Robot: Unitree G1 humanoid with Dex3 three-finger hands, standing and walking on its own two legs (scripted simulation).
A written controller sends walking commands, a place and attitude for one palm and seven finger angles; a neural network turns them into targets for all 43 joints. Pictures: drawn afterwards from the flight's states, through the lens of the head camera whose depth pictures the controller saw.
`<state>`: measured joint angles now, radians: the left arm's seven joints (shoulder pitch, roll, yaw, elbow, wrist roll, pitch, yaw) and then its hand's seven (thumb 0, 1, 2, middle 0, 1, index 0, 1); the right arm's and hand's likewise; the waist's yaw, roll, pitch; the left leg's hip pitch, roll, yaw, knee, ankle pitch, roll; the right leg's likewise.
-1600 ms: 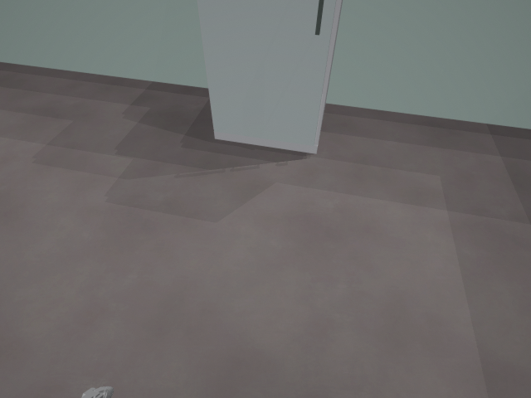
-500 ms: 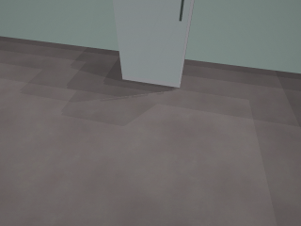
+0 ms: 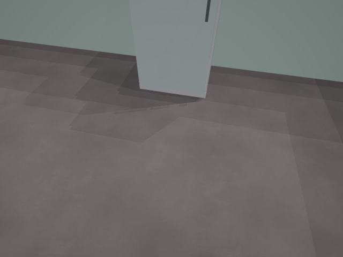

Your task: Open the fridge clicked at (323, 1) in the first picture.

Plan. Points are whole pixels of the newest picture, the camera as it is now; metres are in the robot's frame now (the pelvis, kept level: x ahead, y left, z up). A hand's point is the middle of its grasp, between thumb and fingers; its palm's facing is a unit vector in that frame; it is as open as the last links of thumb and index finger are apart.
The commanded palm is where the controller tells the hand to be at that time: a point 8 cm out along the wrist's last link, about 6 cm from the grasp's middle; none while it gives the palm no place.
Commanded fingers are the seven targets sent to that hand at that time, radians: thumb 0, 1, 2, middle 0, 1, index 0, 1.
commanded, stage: walk to a spot facing it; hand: right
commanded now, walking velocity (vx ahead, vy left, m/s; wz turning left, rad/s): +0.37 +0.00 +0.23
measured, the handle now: out of the picture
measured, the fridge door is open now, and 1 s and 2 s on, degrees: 0 0 0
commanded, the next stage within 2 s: turn to face it in 1.72 s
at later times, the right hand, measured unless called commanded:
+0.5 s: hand (233, 248) +0.20 -0.16 -0.19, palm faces -0.13 +0.98 -0.16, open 7.4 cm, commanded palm none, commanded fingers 0.00 -0.90 -0.90 0.20 0.30 0.20 0.30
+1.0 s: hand (216, 199) +0.35 -0.13 -0.20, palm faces +0.00 +0.99 -0.13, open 7.3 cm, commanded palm none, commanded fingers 0.00 -0.90 -0.90 0.20 0.30 0.20 0.30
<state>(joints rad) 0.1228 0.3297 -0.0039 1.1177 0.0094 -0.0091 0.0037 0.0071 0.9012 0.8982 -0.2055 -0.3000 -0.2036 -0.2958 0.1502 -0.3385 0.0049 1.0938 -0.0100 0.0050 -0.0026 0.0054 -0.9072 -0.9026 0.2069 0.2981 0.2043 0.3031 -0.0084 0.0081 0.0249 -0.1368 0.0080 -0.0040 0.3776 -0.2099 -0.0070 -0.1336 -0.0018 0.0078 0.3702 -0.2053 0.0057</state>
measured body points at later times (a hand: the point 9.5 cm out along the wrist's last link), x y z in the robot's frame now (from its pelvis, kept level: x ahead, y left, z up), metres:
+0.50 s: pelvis +0.14 +0.01 -0.02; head +0.18 +0.01 +0.43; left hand -0.01 +0.20 -0.16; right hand +0.21 -0.22 -0.18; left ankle +0.20 +0.14 -0.71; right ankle +0.00 -0.12 -0.75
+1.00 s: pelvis +0.37 +0.04 -0.02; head +0.38 +0.01 +0.43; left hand +0.45 +0.27 -0.14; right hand +0.35 -0.19 -0.19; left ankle +0.27 +0.15 -0.75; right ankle +0.47 -0.06 -0.74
